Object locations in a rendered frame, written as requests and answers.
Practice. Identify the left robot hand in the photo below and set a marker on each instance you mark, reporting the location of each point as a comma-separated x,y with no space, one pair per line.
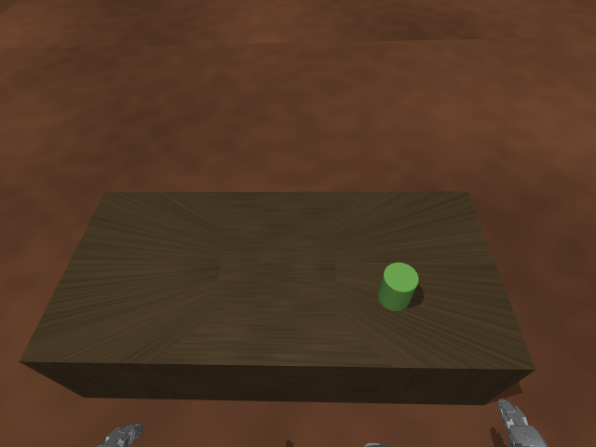
123,437

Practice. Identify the right robot hand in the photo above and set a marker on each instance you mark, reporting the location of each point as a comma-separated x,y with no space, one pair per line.
520,434

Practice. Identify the can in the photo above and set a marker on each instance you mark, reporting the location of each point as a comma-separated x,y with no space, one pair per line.
397,286

